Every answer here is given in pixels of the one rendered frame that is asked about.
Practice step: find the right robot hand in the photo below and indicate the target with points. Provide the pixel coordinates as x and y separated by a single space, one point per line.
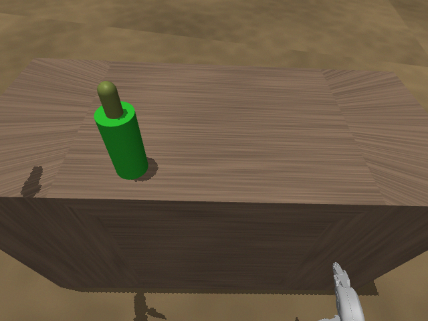
347 301

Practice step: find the bottle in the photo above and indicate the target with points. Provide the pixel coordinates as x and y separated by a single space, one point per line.
118 126

